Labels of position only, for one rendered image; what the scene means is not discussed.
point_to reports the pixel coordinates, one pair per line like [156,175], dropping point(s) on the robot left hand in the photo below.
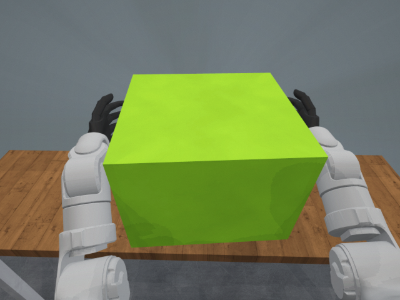
[101,119]

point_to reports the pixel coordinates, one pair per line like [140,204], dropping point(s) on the carton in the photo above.
[210,158]

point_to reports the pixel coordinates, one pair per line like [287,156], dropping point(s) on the robot right hand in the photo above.
[305,108]

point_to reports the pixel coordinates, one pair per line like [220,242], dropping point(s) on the right robot forearm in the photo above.
[350,211]

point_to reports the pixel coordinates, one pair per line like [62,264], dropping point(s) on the robot left upper arm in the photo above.
[102,278]

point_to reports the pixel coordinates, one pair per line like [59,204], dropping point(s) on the left robot forearm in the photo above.
[86,197]

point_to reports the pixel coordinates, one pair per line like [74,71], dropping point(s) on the table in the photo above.
[31,219]

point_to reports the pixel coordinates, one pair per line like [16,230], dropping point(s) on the robot right upper arm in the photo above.
[365,271]

